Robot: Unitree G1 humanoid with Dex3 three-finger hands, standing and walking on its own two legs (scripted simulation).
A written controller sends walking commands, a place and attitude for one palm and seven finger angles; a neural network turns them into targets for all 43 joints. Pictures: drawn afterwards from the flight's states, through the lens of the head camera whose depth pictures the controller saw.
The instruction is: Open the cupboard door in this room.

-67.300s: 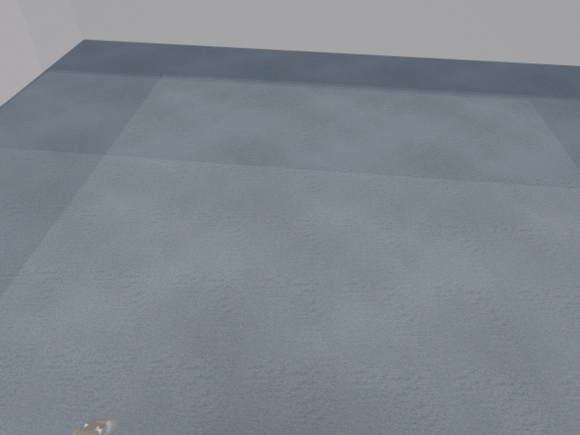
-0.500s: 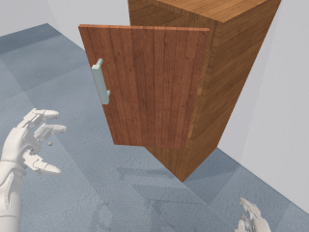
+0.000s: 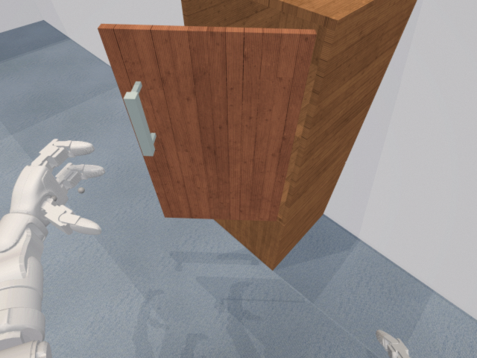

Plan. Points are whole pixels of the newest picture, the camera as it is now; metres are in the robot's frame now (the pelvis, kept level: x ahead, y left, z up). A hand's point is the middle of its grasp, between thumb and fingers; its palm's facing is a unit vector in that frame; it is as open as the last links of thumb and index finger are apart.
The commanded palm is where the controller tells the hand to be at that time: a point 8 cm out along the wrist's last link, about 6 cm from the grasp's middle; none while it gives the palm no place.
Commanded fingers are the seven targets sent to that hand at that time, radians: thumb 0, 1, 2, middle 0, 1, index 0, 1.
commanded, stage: move the hooked fingers beside the handle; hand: left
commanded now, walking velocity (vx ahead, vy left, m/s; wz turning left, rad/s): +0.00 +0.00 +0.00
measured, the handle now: (143, 120) +0.54 +0.21 +0.09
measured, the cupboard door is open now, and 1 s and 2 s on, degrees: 42 42 42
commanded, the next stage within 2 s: none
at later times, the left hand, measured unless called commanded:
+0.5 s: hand (99, 160) +0.41 +0.25 +0.11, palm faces -0.01 -1.00 -0.01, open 14.0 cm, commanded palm +0.39 +0.31 +0.10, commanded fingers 0.00 -0.50 0.30 -0.30 -1.20 -0.30 -1.20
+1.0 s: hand (113, 133) +0.49 +0.25 +0.10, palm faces -0.01 -1.00 -0.01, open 14.0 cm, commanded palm +0.47 +0.31 +0.10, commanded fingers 0.00 -0.50 0.30 -0.30 -1.20 -0.30 -1.20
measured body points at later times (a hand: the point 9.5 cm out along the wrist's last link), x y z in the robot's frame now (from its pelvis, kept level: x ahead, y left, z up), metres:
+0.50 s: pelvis +0.00 +0.00 -0.01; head +0.05 +0.01 +0.44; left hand +0.41 +0.31 +0.11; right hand +0.07 -0.27 -0.11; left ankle +0.04 +0.12 -0.72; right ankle -0.02 -0.11 -0.72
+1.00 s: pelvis +0.00 +0.00 -0.02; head +0.10 +0.02 +0.42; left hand +0.48 +0.31 +0.11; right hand +0.00 -0.28 -0.12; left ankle +0.04 +0.12 -0.72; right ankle -0.02 -0.11 -0.72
